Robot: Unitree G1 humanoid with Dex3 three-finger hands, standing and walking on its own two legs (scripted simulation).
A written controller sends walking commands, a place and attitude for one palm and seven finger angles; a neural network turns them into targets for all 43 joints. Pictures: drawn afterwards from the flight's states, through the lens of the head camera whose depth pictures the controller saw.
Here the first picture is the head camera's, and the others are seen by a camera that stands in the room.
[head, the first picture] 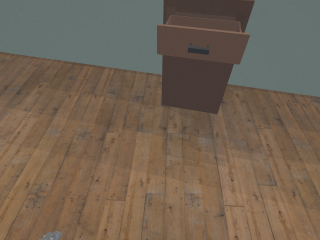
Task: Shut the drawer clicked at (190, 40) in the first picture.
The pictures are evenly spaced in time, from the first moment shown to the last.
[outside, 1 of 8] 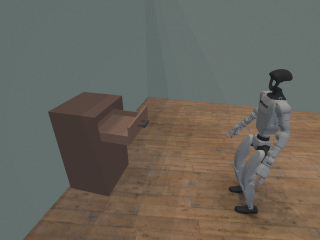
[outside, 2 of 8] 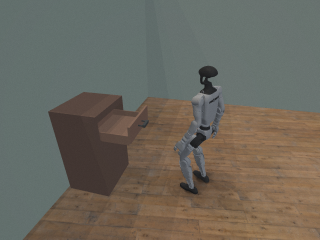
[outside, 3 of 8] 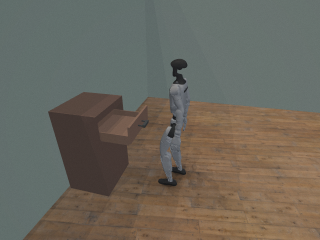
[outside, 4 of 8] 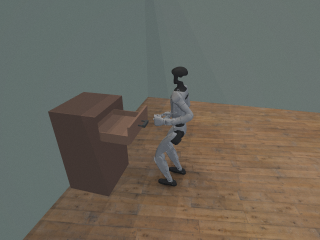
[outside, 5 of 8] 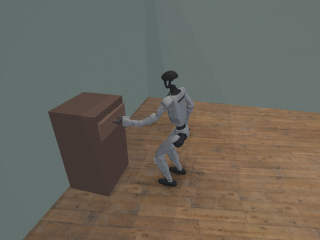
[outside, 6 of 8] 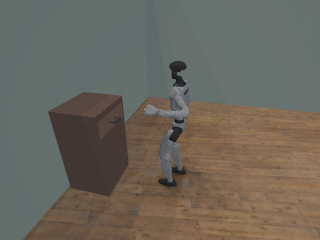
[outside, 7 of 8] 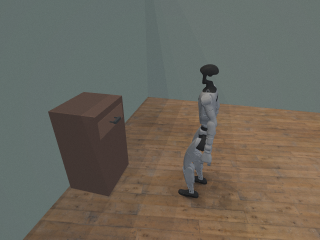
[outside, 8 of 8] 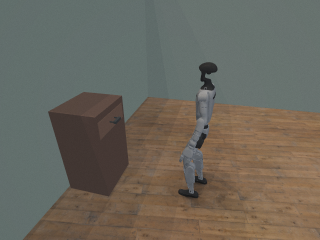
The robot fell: no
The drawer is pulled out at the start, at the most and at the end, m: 0.28 0.28 0.00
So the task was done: yes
